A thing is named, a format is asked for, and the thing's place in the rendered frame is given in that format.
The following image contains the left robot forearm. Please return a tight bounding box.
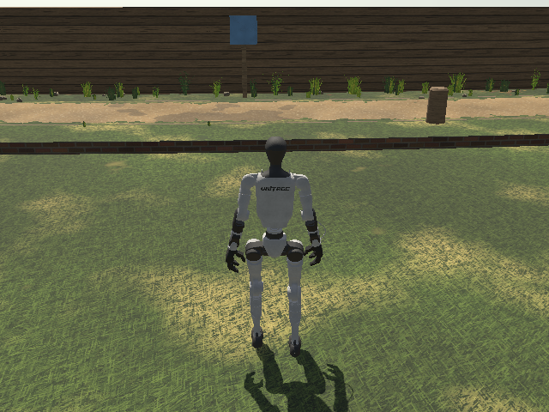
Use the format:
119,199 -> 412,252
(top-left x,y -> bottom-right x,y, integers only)
227,208 -> 244,251

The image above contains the robot left upper arm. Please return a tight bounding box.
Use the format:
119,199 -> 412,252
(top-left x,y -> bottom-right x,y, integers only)
236,173 -> 257,221

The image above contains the right robot thigh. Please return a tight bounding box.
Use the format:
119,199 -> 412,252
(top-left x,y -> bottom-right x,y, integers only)
286,239 -> 304,301

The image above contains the robot head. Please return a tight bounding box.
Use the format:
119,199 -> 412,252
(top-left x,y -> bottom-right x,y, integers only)
261,136 -> 290,178

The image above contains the right robot forearm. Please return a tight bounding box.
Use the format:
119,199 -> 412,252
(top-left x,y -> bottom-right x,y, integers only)
305,209 -> 322,247

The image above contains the robot right upper arm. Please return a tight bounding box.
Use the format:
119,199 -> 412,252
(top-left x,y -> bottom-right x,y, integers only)
293,173 -> 314,221

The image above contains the robot left hand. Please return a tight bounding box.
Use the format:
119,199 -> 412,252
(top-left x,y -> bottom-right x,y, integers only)
226,248 -> 245,273

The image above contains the robot right hand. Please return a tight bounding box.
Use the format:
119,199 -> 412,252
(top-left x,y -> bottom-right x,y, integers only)
304,244 -> 323,266

